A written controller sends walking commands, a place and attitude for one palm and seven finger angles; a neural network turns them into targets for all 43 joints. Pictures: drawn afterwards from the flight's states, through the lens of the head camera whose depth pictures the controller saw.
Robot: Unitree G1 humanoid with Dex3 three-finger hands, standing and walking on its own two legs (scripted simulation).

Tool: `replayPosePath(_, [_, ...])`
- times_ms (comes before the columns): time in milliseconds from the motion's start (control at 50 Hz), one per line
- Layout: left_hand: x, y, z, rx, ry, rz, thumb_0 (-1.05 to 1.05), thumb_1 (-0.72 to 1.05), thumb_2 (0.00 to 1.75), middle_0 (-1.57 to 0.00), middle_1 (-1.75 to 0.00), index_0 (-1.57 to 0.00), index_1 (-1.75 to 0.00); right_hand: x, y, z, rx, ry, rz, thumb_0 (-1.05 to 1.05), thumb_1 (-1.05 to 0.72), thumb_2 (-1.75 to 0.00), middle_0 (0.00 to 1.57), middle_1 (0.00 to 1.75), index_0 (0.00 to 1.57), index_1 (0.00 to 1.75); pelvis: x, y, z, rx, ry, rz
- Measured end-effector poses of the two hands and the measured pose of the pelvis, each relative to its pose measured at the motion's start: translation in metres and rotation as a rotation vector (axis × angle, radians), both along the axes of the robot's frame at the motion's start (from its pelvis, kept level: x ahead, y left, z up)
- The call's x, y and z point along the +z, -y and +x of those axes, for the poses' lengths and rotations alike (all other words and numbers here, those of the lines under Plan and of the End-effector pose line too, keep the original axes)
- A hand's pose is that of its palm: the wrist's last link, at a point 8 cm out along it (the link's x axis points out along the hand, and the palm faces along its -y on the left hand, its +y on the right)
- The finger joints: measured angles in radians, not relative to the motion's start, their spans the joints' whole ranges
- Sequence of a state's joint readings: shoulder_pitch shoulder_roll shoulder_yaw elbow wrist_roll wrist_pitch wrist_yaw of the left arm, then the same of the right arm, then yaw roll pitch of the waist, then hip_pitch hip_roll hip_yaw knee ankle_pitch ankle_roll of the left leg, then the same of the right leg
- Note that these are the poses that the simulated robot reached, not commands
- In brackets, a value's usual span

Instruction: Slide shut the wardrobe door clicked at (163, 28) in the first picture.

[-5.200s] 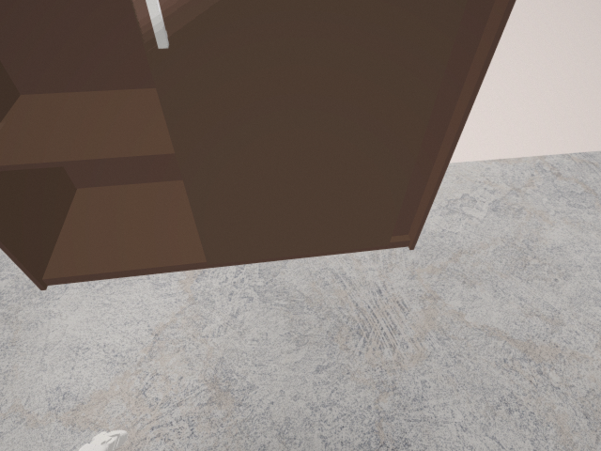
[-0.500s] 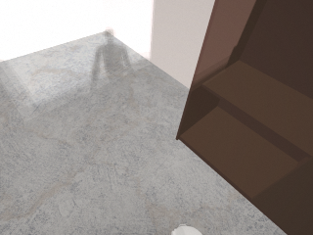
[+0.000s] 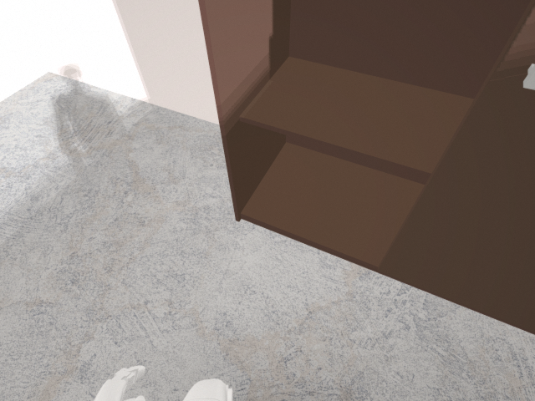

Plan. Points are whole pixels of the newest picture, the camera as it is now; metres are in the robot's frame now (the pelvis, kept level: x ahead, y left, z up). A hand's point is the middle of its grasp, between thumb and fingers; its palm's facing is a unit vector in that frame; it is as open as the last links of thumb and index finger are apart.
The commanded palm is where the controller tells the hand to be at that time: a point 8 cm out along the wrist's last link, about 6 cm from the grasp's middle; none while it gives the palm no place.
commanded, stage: turn to face it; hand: right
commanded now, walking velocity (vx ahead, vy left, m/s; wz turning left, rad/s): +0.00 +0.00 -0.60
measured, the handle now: out of the picture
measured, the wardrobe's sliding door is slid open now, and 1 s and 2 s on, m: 0.62 0.62 0.62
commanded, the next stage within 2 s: take the last steps up to it in 0.52 s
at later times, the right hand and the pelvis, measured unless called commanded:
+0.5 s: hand out of the picture +0.02 -0.16 -0.15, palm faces +0.30 +0.92 -0.25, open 7.4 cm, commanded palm none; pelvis +0.00 +0.04 +0.01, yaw -17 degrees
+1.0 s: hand out of the picture -0.03 -0.20 -0.16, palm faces +0.39 +0.90 -0.20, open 7.4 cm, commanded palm none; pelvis +0.00 -0.01 +0.01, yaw -22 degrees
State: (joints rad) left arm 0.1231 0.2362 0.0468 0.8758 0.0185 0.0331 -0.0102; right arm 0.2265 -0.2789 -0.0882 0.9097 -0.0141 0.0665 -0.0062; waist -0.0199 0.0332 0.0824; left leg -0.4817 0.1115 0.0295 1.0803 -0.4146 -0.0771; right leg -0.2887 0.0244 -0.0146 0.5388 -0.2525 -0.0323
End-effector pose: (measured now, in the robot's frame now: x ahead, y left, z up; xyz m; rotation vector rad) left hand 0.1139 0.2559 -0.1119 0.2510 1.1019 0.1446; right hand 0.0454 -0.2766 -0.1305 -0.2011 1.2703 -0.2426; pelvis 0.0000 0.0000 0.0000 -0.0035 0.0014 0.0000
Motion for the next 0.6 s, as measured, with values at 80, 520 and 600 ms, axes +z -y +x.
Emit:
replayPosePath(80, [-0.009,0.003,-0.004,-0.019,-0.034,-0.036,0.00,0.90,0.90,-0.20,-0.30,-0.21,-0.30,0.010,-0.006,0.012,-0.016,0.058,-0.017,0.01,-0.91,-0.90,0.20,0.30,0.20,0.30,0.001,-0.006,0.001,-0.045,-0.004,-0.005])
replayPosePath(520, [-0.018,-0.008,0.021,-0.214,-0.155,-0.031,0.00,0.91,0.90,-0.20,-0.30,-0.20,-0.30,0.012,-0.067,-0.062,-0.237,0.079,0.025,0.01,-0.90,-0.90,0.20,0.30,0.20,0.30,0.006,-0.034,-0.002,-0.297,0.022,-0.032])
replayPosePath(600, [-0.011,0.019,0.040,-0.281,-0.097,0.000,0.00,0.91,0.90,-0.20,-0.30,-0.20,-0.30,-0.007,-0.054,-0.104,-0.312,0.011,0.054,0.01,-0.90,-0.90,0.20,0.30,0.20,0.30,-0.001,-0.019,-0.009,-0.330,0.024,-0.009])
